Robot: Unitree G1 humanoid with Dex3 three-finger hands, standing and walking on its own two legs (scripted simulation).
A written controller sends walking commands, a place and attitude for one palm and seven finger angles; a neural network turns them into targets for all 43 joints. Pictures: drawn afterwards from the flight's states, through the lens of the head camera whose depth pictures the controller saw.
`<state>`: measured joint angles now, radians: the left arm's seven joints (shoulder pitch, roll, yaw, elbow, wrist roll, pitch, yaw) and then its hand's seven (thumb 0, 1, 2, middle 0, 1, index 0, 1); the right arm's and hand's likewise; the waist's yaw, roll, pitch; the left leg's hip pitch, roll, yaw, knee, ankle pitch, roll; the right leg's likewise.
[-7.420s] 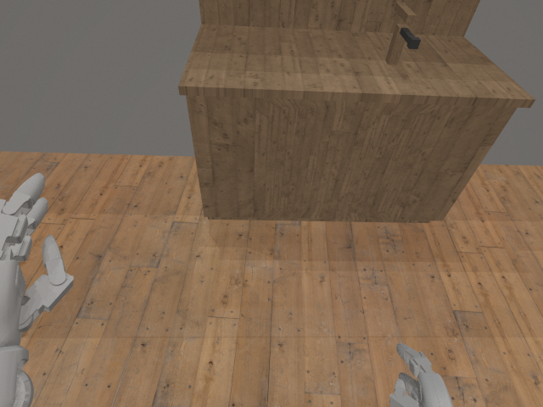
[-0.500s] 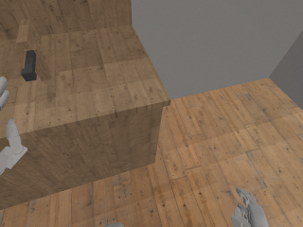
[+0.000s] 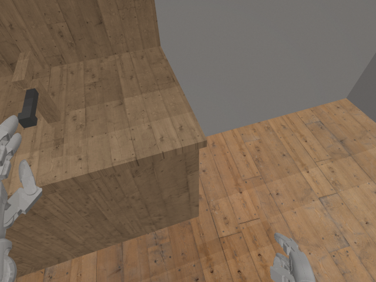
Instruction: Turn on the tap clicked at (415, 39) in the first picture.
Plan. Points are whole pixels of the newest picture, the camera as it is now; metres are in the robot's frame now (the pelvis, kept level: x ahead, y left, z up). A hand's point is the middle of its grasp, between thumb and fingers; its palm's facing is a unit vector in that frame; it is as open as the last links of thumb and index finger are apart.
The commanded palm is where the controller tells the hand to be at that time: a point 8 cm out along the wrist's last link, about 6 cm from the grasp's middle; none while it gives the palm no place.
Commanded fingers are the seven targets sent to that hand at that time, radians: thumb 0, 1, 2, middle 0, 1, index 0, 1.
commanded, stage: come to a stop and stand still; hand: left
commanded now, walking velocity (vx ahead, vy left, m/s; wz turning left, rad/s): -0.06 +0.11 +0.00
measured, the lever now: (27, 119) +0.44 +0.40 +0.10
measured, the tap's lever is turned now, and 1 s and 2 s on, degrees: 0 0 0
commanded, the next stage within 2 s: look again from close up in 0.70 s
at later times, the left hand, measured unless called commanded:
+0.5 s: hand (2, 227) +0.18 +0.28 +0.14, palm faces +0.25 -0.88 -0.41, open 7.4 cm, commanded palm +0.12 +0.33 +0.18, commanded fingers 0.00 0.90 0.90 -0.20 -0.30 -0.20 -0.30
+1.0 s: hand out of the picture +0.19 +0.31 +0.15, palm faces +0.39 -0.85 -0.35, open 7.4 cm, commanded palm +0.13 +0.33 +0.18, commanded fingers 0.00 0.90 0.90 -0.20 -0.30 -0.20 -0.30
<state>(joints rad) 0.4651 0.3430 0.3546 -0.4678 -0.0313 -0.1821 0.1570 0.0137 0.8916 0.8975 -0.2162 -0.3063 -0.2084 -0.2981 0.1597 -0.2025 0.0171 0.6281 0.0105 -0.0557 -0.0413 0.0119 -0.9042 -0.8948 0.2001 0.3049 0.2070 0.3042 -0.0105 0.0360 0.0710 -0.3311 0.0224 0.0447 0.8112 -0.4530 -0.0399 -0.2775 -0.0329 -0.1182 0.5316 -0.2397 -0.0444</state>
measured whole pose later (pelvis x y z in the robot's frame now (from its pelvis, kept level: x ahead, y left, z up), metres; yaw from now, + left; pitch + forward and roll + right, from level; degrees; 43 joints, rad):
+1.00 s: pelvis -0.04 +0.06 +0.01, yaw -1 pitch -1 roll -1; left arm 0.36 0.34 0.34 -0.37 -0.01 -0.20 0.10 0.02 0.89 0.90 -0.21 -0.31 -0.21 -0.30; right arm 0.20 -0.19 0.04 0.55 -0.01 -0.15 -0.03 0.01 -0.90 -0.90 0.20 0.30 0.21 0.30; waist 0.03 -0.04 0.04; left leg -0.21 -0.03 0.09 0.41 -0.18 0.07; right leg -0.19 0.01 0.02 0.40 -0.19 0.01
